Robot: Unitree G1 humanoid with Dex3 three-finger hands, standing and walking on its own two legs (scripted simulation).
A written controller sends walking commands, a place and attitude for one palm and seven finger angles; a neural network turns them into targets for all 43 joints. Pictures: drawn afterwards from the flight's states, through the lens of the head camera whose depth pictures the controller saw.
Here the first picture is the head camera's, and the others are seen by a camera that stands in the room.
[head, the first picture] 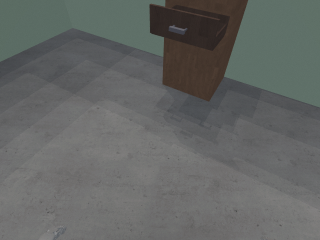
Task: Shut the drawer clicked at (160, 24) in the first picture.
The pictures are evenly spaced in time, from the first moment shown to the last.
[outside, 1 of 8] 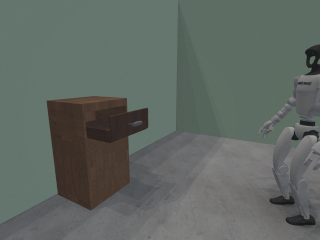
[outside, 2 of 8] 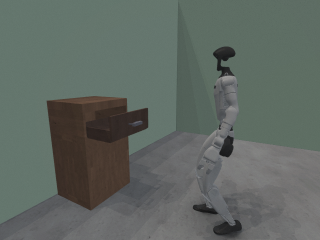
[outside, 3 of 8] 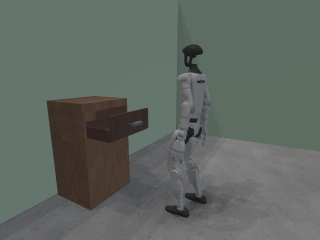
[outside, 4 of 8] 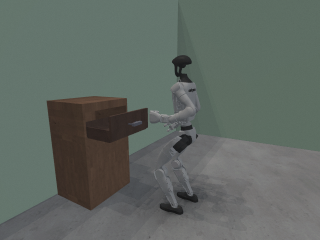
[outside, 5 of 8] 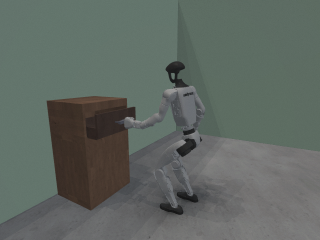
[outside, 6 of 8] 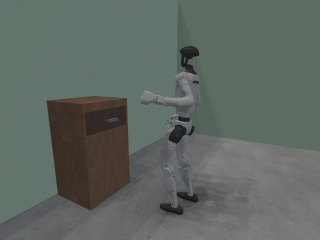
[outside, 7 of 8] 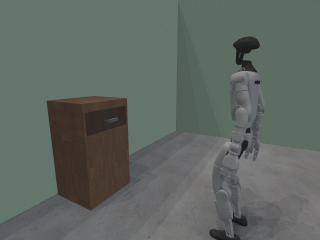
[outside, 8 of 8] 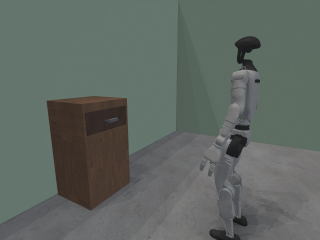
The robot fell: no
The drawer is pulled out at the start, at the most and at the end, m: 0.26 0.26 0.00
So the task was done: yes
